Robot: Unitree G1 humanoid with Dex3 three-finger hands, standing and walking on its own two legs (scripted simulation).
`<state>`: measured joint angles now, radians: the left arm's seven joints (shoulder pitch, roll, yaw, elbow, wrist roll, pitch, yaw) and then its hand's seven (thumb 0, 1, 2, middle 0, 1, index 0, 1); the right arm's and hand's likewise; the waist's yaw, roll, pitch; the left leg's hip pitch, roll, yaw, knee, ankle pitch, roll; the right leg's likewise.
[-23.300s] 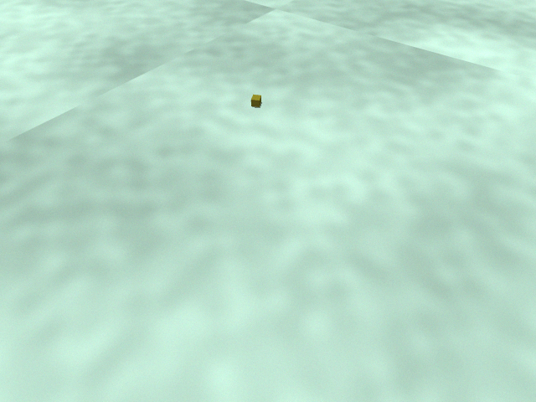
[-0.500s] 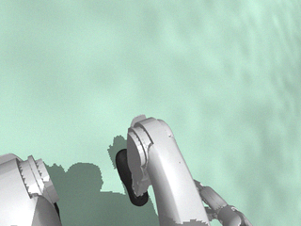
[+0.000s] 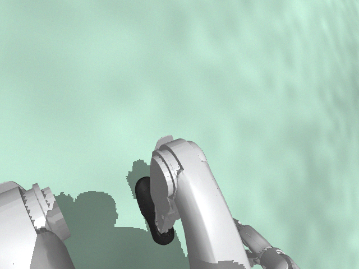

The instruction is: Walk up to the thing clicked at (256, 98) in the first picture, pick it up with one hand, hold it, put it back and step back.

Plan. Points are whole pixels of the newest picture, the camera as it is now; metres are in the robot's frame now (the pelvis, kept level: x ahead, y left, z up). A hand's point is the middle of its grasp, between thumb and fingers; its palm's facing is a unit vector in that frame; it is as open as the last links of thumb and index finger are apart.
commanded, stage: close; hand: left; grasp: from above
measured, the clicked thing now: out of the picture +0.46 +0.37 -0.28
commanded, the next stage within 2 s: settle in 0.88 s
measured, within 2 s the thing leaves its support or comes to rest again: leaves its support in 1.26 s
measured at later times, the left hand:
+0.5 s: hand out of the picture +0.44 +0.36 -0.24, palm faces -0.46 -0.11 -0.88, open 10.8 cm
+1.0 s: hand out of the picture +0.44 +0.37 -0.23, palm faces -0.47 -0.11 -0.88, open 9.7 cm
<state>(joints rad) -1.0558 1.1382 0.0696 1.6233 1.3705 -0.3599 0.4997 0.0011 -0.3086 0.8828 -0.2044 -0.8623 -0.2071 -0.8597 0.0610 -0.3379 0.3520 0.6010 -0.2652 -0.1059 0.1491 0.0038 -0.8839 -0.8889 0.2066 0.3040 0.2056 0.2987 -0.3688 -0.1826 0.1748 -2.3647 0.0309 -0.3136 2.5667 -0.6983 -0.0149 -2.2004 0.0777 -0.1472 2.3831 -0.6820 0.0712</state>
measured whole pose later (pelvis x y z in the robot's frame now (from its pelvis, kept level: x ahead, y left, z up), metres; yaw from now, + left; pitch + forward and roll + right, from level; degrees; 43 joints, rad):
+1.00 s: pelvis +0.00 +0.00 +0.00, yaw +0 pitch +26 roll -16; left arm -1.07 1.16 0.06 1.62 1.35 -0.36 0.46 0.00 0.15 0.50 -0.62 -0.52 -0.62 -0.50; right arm 0.06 -0.34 0.36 0.59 -0.26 -0.09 0.13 0.00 -0.89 -0.89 0.21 0.30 0.21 0.30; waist -0.37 -0.17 0.18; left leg -2.37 0.03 -0.31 2.56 -0.69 -0.01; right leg -2.20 0.07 -0.15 2.37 -0.67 0.07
